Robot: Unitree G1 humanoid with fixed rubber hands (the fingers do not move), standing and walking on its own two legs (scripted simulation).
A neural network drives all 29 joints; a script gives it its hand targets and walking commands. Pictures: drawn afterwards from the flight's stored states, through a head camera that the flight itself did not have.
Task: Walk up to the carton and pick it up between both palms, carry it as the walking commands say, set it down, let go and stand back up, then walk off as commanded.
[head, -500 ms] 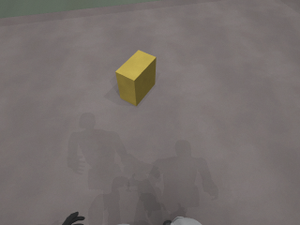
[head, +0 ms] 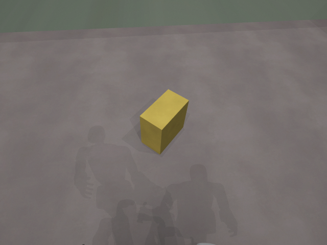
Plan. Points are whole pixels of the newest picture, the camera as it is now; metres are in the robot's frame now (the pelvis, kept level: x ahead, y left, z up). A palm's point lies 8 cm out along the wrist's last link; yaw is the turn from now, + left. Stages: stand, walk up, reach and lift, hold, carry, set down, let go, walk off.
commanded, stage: walk up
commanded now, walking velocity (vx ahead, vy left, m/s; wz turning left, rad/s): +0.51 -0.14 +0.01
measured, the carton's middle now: (164, 122) +0.92 -0.05 -0.63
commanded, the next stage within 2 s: none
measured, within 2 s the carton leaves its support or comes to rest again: neither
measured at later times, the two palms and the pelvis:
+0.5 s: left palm (103, 199) +0.26 +0.17 -0.10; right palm (272, 185) +0.30 -0.34 -0.14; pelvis +0.23 -0.09 +0.00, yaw +1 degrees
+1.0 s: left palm (86, 147) +0.44 +0.26 -0.14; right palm (235, 137) +0.45 -0.25 -0.10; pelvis +0.39 +0.01 +0.00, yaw +0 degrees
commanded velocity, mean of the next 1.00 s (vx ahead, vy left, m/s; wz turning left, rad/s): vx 0.42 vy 0.05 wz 0.00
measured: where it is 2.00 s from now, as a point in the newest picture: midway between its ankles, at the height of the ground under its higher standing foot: (160, 192)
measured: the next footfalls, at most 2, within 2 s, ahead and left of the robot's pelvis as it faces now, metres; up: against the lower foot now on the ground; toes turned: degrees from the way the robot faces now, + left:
right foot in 0.30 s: +0.33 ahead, -0.18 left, +0.00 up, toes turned -7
left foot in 0.88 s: +0.45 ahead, +0.09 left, +0.00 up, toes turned +6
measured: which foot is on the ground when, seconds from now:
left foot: down 0.00-0.32, up 0.34-0.86, down 0.88-1.00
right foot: up 0.00-0.28, down 0.30-0.88, up 0.90-1.00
